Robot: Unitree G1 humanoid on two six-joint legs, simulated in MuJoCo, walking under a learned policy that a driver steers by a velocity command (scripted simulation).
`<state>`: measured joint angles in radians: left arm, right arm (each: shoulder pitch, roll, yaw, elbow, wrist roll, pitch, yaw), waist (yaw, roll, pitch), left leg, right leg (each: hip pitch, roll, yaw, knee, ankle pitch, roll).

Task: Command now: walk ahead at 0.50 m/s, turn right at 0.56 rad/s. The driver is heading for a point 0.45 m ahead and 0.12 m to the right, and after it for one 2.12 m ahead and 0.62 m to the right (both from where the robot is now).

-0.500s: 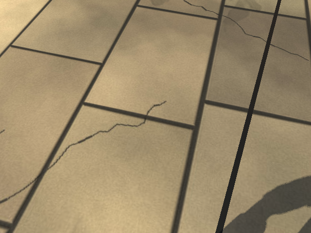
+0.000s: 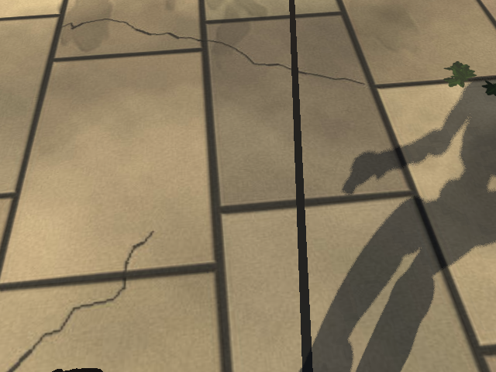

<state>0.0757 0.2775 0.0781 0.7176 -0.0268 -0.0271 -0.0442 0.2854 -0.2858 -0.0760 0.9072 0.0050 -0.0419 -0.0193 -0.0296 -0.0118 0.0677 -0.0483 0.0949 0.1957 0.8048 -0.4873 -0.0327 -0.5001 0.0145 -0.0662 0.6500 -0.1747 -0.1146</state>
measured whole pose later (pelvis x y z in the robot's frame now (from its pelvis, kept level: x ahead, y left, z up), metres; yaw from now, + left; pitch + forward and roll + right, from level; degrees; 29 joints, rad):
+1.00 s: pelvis +0.41 -0.04 +0.02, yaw -32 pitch +2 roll +1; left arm 0.11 0.27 0.05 0.59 0.02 0.02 0.00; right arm 0.13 -0.33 -0.06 0.85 0.01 -0.01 0.01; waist -0.03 0.03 0.07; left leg -0.37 0.07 0.06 0.93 -0.57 -0.05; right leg -0.37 0.01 0.00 0.52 -0.18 -0.04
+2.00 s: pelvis +0.47 -0.03 +0.03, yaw -33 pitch -2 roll +0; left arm 0.15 0.24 0.05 1.08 0.00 0.02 0.05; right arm 0.19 -0.25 0.00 1.05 -0.01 0.00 -0.02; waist 0.00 0.00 0.04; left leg -0.14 0.00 0.03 0.45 -0.29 0.01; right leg -0.20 -0.03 0.03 0.45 -0.22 0.03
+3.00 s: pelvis +0.60 -0.17 +0.02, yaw -32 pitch +1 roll -1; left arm 0.41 0.18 0.01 1.12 0.00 -0.07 0.02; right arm 0.02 -0.24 -0.04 0.88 0.02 -0.07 0.02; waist 0.07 0.04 0.04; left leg -0.60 0.05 0.03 0.61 -0.01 0.03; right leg 0.06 0.04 -0.06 0.25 -0.33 -0.04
